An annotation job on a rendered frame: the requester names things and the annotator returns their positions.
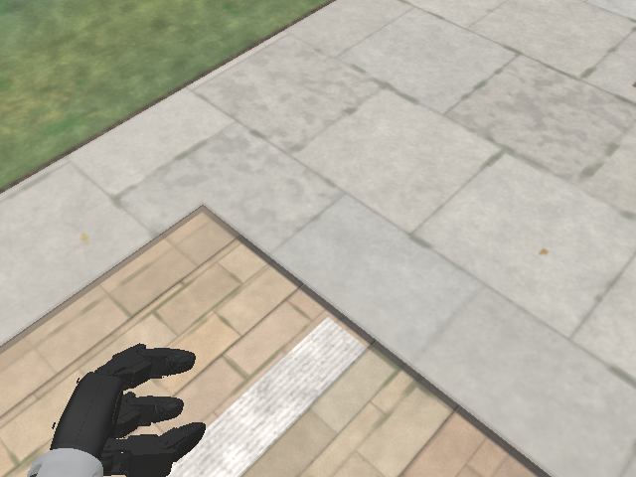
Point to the left robot hand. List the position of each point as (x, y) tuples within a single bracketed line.
[(98, 412)]

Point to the left robot forearm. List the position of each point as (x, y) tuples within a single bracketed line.
[(66, 462)]

